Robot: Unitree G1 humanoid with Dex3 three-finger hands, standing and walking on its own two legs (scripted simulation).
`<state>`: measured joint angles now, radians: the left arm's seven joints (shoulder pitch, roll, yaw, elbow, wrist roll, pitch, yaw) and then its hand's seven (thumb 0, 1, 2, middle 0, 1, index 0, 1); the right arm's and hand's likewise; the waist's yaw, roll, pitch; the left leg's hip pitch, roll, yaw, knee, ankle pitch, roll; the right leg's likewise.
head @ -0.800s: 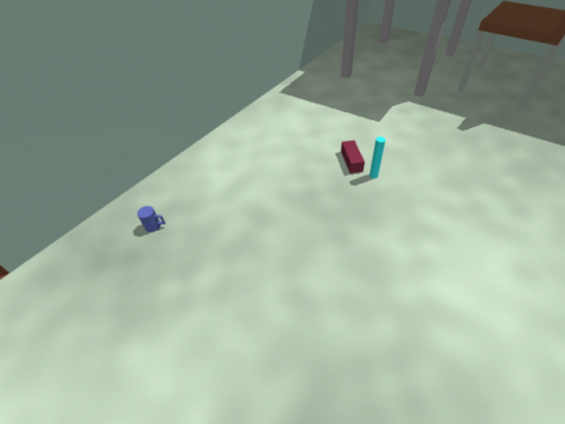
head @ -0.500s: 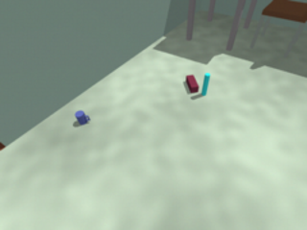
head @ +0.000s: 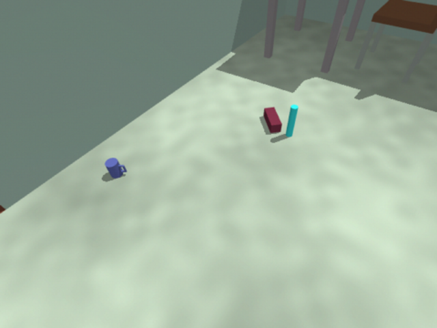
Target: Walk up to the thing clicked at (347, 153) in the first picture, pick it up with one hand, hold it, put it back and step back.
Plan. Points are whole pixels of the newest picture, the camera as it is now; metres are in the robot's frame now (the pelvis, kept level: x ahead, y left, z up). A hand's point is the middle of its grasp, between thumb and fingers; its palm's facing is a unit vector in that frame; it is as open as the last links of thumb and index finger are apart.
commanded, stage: stand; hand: left
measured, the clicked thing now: (272, 119) +1.57 -0.23 -0.75
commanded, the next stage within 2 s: walk up in 0.32 s
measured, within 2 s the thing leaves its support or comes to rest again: neither
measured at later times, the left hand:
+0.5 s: hand out of the picture +0.11 +0.27 -0.15, palm faces -0.21 -0.90 -0.38, open 7.4 cm
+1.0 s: hand (162, 221) +0.40 +0.21 -0.14, palm faces -0.45 -0.75 -0.48, open 7.4 cm
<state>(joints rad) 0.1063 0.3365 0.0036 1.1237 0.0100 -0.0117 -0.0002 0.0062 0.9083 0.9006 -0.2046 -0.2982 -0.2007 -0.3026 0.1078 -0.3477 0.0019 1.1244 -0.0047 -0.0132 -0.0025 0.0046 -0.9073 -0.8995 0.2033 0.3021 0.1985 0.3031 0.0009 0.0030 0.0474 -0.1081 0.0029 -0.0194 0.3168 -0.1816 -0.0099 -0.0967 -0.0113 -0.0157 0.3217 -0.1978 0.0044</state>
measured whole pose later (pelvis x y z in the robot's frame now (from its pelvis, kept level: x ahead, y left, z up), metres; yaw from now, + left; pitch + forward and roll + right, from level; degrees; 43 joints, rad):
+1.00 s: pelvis +0.24 -0.03 -0.02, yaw -31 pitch -2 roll -2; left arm 0.40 0.38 0.04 0.90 0.00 -0.09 0.01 0.01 0.90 0.90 -0.21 -0.30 -0.21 -0.30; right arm 0.17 -0.49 -0.09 0.75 -0.05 0.02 0.15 0.01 -0.91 -0.90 0.20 0.30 0.20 0.30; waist 0.01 0.14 0.05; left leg -0.61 0.13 -0.07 0.82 -0.17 -0.02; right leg -0.10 -0.03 0.13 0.50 -0.38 0.06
